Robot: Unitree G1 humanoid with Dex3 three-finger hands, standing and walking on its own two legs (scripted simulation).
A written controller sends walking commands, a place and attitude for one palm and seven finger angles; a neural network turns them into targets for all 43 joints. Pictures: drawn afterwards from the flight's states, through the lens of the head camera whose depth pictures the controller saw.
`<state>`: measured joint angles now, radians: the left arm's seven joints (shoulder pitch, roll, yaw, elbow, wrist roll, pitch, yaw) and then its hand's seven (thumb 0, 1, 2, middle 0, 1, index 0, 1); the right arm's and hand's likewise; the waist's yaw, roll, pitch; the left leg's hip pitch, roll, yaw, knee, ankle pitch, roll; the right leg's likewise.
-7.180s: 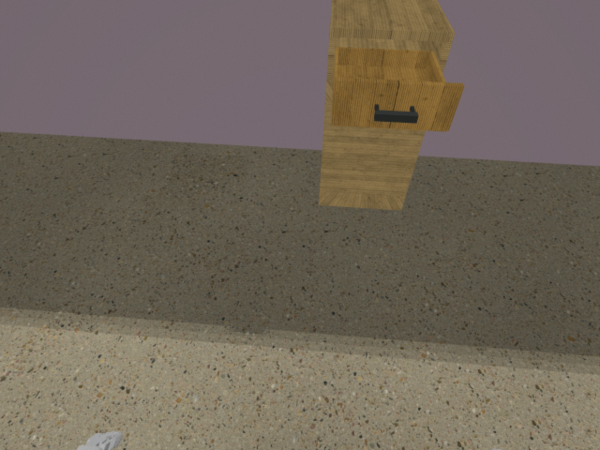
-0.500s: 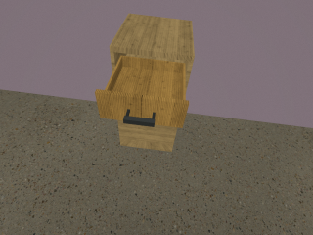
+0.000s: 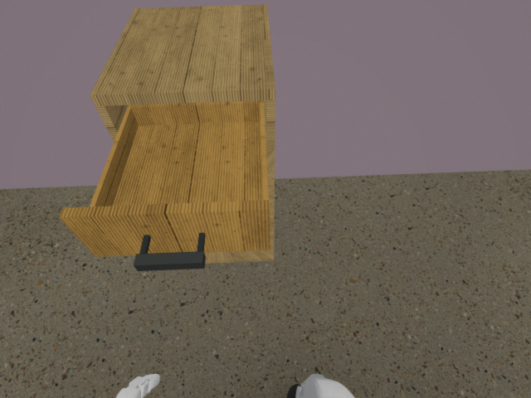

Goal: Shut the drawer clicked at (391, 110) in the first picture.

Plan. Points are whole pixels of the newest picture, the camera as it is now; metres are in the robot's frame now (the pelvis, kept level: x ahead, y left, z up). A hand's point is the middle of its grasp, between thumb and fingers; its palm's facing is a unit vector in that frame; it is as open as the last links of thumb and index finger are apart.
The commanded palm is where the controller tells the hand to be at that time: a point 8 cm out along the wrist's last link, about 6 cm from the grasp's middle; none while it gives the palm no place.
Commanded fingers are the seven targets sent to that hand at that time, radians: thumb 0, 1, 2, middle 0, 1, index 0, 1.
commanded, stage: take the last steps up to it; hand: left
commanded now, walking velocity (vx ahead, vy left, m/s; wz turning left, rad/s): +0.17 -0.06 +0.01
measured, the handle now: (172, 250) +0.36 +0.17 -0.03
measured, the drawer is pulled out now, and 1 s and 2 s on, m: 0.30 0.30 0.30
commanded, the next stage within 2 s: come to a stop and stand still in 0.06 s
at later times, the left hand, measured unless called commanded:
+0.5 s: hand out of the picture +0.09 +0.14 -0.13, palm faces +0.10 -0.97 -0.24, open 7.3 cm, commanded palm none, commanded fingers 0.00 0.90 0.90 -0.20 -0.30 -0.20 -0.30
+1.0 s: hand out of the picture +0.06 +0.19 -0.14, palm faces +0.06 -0.98 -0.19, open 7.4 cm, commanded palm none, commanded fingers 0.00 0.90 0.90 -0.20 -0.30 -0.20 -0.30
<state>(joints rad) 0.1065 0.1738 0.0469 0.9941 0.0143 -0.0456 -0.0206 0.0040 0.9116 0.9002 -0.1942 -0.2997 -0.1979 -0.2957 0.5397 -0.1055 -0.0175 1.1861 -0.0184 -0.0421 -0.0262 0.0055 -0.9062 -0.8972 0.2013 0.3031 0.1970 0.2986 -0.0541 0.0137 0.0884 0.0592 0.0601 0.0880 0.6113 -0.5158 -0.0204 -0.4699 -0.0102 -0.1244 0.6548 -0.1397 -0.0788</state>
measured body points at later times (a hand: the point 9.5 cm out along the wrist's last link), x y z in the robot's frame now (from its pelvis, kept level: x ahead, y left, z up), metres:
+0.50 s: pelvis +0.09 -0.03 +0.03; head +0.11 -0.06 +0.48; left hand +0.09 +0.19 -0.11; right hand +0.17 -0.26 -0.13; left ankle +0.09 +0.11 -0.66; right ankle +0.11 -0.07 -0.71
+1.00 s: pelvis +0.06 +0.02 +0.03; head +0.04 +0.01 +0.48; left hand +0.06 +0.24 -0.13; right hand +0.05 -0.20 -0.13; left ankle +0.03 +0.13 -0.71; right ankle +0.11 -0.07 -0.71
